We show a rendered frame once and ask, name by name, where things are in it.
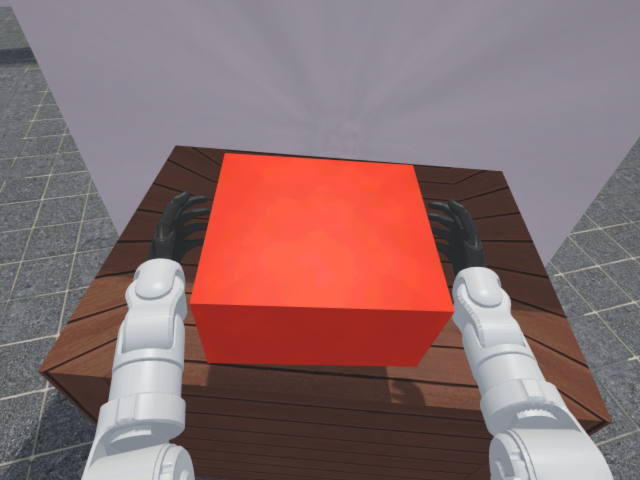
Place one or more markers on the right robot forearm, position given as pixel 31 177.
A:
pixel 515 394

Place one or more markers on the robot left hand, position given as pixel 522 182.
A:
pixel 167 242

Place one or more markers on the robot right hand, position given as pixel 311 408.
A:
pixel 466 249

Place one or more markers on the pedestal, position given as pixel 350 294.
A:
pixel 331 422

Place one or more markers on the carton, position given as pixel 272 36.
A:
pixel 318 262

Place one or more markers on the right robot upper arm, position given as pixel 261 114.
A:
pixel 545 454

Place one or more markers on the left robot forearm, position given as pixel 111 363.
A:
pixel 145 407

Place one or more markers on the left robot upper arm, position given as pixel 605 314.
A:
pixel 161 462

